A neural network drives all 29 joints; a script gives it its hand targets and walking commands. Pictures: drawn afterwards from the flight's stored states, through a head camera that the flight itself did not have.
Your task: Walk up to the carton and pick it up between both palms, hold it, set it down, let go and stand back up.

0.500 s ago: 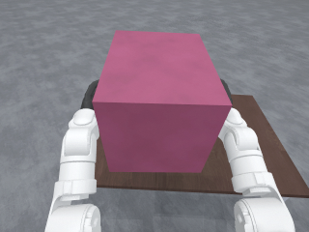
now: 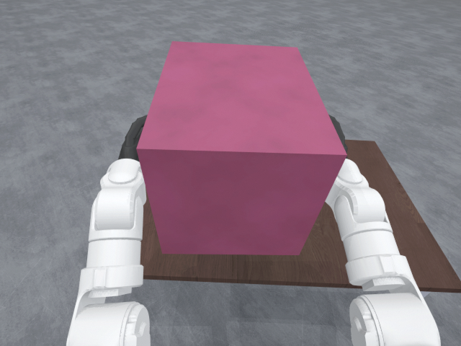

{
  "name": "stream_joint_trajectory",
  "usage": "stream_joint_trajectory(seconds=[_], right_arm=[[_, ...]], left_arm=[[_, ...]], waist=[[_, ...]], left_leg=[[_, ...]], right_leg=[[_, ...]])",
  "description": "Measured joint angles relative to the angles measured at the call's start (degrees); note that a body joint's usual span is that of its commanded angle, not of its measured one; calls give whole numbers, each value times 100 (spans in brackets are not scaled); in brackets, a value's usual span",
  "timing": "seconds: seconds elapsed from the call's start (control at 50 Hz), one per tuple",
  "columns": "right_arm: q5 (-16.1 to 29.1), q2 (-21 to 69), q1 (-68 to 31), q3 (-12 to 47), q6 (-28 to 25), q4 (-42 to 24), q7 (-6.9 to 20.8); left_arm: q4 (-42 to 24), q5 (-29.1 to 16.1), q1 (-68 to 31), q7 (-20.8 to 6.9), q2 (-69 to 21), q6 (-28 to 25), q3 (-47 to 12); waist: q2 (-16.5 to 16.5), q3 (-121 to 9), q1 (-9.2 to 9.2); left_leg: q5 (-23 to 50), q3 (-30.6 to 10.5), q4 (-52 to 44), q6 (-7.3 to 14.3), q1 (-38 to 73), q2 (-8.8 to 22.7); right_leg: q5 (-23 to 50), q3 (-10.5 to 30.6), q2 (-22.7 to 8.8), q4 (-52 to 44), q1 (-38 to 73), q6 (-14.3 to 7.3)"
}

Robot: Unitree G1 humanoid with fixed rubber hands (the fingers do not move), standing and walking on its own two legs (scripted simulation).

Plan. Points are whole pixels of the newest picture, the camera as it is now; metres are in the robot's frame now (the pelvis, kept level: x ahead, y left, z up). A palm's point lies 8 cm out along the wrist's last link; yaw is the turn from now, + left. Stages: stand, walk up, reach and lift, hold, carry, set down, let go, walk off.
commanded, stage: hold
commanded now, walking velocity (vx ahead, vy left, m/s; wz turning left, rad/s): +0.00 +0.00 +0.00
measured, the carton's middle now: (233, 144) +0.41 +0.00 +0.17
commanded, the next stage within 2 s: none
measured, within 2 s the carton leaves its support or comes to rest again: neither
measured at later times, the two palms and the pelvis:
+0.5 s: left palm (135, 162) +0.35 +0.16 +0.17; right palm (333, 158) +0.36 -0.17 +0.18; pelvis +0.01 -0.01 +0.00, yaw +1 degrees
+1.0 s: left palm (133, 163) +0.35 +0.17 +0.17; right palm (331, 159) +0.36 -0.17 +0.18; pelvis +0.00 +0.00 +0.00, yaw +0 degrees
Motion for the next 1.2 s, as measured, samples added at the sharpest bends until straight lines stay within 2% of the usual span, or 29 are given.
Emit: stream_joint_trajectory(seconds=[0.26, 0.6, 0.92, 1.2], right_arm=[[-60, 36, -82, -112, 49, 24, 92], [46, 0, 156, 86, 105, -323, -36], [-100, 61, -119, -89, 46, 87, 40], [-153, 77, -153, -142, -97, 297, 84]], left_arm=[[-48, -4, -92, 43, 31, 140, -34], [-316, -47, 227, -9, -11, 82, -27], [52, 31, -129, -90, 1, 113, 104], [269, 17, -184, -42, 49, -1, 36]], waist=[[-39, -9, 28], [2, 41, -73], [-48, 58, 5], [-50, -17, 15]], left_leg=[[20, -13, -28, -22, -62, 19], [-46, -73, 7, -36, 60, 13], [73, -37, -101, -25, 39, 12], [75, -32, -84, -9, -72, -8]], right_leg=[[-2, -11, 21, 9, -77, -27], [-49, -66, 25, -28, 99, -31], [20, -32, 20, -21, 13, -35], [12, -35, 1, 5, -100, -20]])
